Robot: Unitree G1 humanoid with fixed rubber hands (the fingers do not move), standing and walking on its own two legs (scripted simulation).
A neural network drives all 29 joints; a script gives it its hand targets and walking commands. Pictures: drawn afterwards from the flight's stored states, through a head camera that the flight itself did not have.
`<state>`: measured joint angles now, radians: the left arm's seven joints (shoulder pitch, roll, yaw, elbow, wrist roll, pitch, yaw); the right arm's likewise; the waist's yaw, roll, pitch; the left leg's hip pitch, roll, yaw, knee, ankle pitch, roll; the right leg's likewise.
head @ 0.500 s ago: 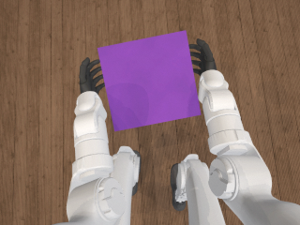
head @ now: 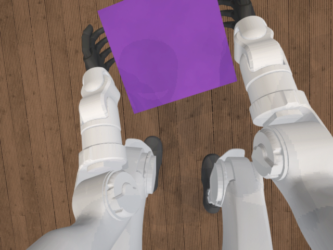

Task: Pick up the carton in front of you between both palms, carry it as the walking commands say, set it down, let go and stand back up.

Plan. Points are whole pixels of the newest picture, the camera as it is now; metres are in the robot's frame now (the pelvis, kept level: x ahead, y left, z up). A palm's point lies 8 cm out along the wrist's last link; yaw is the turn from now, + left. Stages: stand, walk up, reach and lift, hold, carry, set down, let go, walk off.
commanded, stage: set down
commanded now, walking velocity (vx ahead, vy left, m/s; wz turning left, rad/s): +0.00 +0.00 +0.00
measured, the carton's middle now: (171, 54) +0.52 +0.05 -0.24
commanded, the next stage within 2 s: none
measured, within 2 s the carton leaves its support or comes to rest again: rests again in 0.96 s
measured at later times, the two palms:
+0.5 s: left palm (96, 56) +0.50 +0.21 -0.17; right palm (229, 23) +0.58 -0.08 -0.20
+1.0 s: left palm (90, 56) +0.50 +0.24 -0.20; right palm (221, 23) +0.58 -0.06 -0.21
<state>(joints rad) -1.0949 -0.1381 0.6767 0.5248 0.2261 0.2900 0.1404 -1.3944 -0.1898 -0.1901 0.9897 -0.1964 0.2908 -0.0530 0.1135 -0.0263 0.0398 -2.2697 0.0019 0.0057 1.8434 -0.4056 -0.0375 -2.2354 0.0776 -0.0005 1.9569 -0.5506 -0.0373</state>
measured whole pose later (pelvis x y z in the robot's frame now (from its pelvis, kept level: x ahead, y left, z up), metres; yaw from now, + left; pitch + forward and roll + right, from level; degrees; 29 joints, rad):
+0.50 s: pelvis +0.01 -0.01 -0.04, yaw +3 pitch +47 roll +7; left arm -1.25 -0.01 0.72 0.77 0.14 0.23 0.08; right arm -1.49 -0.26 -0.07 1.12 -0.14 0.24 -0.04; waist 0.17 0.04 0.10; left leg -2.35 -0.02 0.01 1.99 -0.46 -0.07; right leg -2.33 0.06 0.00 2.14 -0.62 -0.07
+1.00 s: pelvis +0.01 +0.00 -0.05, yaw +4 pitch +45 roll +6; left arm -1.31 0.09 0.73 0.90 0.16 0.22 0.05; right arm -1.53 -0.22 -0.20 1.11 -0.26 0.20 0.04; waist 0.14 0.07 0.16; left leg -2.37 -0.04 0.02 2.03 -0.46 -0.06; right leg -2.32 0.04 0.01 2.18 -0.65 -0.06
